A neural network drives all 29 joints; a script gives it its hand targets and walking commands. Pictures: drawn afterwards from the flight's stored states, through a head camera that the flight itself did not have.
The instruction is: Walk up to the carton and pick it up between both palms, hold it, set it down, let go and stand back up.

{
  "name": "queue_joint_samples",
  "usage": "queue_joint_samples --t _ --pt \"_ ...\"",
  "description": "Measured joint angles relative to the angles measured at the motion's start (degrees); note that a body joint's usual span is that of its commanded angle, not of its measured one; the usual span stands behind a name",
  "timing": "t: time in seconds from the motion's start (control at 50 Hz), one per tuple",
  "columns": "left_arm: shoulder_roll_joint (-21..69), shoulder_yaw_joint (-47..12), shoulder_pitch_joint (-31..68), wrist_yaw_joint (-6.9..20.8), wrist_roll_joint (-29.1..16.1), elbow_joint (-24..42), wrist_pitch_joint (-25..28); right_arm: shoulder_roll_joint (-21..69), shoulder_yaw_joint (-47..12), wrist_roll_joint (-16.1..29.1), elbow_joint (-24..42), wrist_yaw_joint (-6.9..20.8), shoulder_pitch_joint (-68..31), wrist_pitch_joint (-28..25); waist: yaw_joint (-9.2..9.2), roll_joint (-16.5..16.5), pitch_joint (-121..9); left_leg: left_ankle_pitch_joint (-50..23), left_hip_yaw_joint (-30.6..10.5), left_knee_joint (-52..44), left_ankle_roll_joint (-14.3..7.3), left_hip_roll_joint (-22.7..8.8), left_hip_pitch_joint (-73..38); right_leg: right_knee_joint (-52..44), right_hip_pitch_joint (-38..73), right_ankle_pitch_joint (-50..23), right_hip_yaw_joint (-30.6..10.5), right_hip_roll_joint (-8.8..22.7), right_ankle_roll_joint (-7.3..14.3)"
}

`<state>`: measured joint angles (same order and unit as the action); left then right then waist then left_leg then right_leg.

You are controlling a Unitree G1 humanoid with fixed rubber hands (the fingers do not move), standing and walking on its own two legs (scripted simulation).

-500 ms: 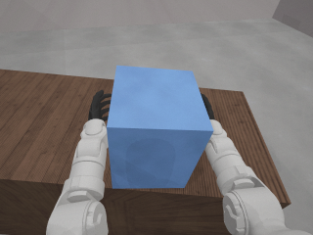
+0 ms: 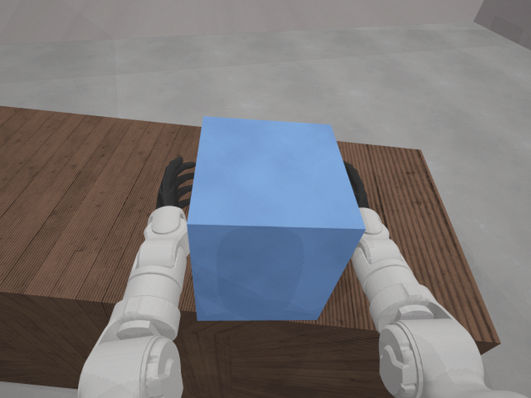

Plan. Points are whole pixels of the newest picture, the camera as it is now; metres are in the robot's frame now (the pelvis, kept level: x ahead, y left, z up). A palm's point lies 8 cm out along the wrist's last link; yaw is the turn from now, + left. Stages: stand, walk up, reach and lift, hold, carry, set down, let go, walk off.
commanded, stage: set down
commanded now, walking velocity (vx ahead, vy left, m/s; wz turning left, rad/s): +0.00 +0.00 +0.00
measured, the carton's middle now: (263, 223) +0.38 +0.06 +0.06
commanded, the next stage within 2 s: none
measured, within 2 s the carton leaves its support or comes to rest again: neither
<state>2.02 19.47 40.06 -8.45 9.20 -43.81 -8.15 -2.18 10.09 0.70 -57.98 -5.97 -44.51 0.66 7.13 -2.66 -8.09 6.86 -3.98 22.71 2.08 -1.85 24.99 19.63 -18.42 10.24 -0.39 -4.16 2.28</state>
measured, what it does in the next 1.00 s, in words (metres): stands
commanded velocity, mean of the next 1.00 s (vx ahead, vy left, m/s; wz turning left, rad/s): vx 0.00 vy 0.00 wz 0.00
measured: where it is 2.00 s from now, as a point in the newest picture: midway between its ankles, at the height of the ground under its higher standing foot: outside the picture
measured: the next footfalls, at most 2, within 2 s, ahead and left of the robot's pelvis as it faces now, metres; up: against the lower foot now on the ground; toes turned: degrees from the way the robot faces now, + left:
none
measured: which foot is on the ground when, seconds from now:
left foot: down 0.00-1.00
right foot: down 0.00-1.00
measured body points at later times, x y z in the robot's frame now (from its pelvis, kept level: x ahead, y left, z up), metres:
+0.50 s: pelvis -0.03 +0.00 -0.01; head +0.06 +0.02 +0.43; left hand +0.40 +0.22 +0.07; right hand +0.45 -0.09 +0.08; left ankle +0.04 +0.14 -0.74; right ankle -0.02 -0.10 -0.74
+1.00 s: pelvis -0.04 +0.00 -0.01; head +0.02 +0.02 +0.44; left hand +0.32 +0.22 +0.08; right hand +0.38 -0.13 +0.09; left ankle +0.04 +0.14 -0.74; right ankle -0.02 -0.10 -0.74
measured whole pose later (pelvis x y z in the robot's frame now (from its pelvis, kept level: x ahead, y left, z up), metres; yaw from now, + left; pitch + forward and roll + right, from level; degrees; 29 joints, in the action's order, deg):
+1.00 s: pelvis -0.04 +0.00 -0.01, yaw +0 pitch +5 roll -1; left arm -8.1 6.0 24.4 -12.4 -11.1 -4.7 -34.9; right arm -15.1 -5.1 21.4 -20.1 -7.9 -30.5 19.7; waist 4.0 -1.5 1.0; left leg 5.9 -3.4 26.4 1.9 -1.3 25.9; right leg 27.4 -21.2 11.6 -0.1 -3.5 1.9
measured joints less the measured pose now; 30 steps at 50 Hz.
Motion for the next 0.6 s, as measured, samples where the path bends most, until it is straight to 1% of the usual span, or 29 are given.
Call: queue_joint_samples --t 0.04,0.08,0.14,0.18,0.26,0.3,0.34,0.38,0.42,0.54,0.6 --pt "-0.7 -1.3 0.8 -0.8 -1.5 -1.6 0.1 -0.9 -1.1 1.8 -1.5 0.0 -0.9 -0.1 0.61 0.0 -0.2 0.1 0.4 0.4 0.0 -0.2 0.5 0.6 -0.7 0.1 -0.3 -0.1 0.0" --pt "-1.9 -3.3 1.5 -1.8 -4.5 -2.7 -0.8 -2.4 -4.0 5.5 -2.3 0.0 -2.0 0.6 1.35 0.2 -0.5 0.5 1.0 1.3 0.0 -0.5 1.4 1.5 -1.8 0.3 -0.8 -0.3 0.0" --pt "-4.2 -6.0 2.6 -3.2 -10.3 -1.7 -3.2 -5.2 -10.3 12.5 -0.1 -1.0 -3.5 3.0 2.17 0.7 0.0 1.4 1.8 3.6 0.0 -1.0 3.0 3.9 -3.8 0.9 -1.5 -0.8 -0.1" --pt "-6.2 -7.6 4.3 -4.1 -13.5 -2.0 -4.5 -6.8 -13.3 15.6 1.2 -2.1 -5.4 4.9 2.17 0.9 0.8 1.8 2.0 5.0 0.0 -1.1 4.2 5.8 -5.3 1.4 -1.7 -0.9 -0.1" --pt "-10.0 -11.3 8.5 -5.5 -18.0 -3.8 -6.5 -8.4 -15.0 18.6 1.5 -3.7 -9.3 8.2 1.34 0.8 1.5 1.4 1.6 6.4 0.0 -0.9 7.6 8.0 -8.9 1.7 -1.1 -0.9 0.0" --pt "-10.8 -12.7 9.8 -5.8 -19.1 -3.8 -7.1 -9.0 -15.2 19.6 1.9 -4.1 -10.3 9.2 1.0 0.7 1.1 1.1 1.3 6.7 0.1 -0.9 9.6 8.2 -10.7 1.4 -0.8 -0.9 0.0" --pt "-10.9 -13.2 10.1 -5.8 -19.5 -2.4 -7.8 -9.5 -15.5 20.5 2.9 -4.4 -10.5 9.9 0.77 0.8 0.8 0.8 1.1 6.9 0.1 -1.0 11.2 8.0 -12.1 1.0 -0.5 -1.0 -0.1" --pt "-10.6 -13.2 9.4 -5.8 -19.5 0.3 -8.9 -9.9 -15.6 21.2 4.6 -4.5 -10.0 10.4 0.61 1.1 0.8 0.5 0.9 6.9 0.1 -1.1 12.4 7.6 -13.1 0.5 -0.3 -1.1 -0.1" --pt "-10.1 -13.0 7.5 -5.6 -19.3 5.0 -10.6 -10.3 -15.8 21.7 7.5 -4.3 -8.9 10.9 0.34 1.5 1.0 0.4 0.7 6.9 0.1 -1.2 13.2 7.0 -13.5 0.1 -0.2 -1.2 -0.2" --pt "-10.2 -13.3 -1.3 -4.6 -19.6 21.9 -17.3 -12.5 -16.9 22.5 19.7 -3.3 -2.7 13.1 -0.57 2.3 3.1 -0.1 0.4 6.4 -0.1 -1.2 12.8 5.7 -12.7 -0.6 0.1 -1.2 -0.3" --pt "-10.8 -13.6 -4.9 -4.0 -20.3 27.8 -20.2 -13.5 -17.0 22.5 25.0 -3.0 0.7 14.6 -0.94 2.2 4.1 -0.2 0.4 6.0 -0.1 -1.0 12.0 5.8 -12.1 -0.5 0.1 -1.0 -0.3"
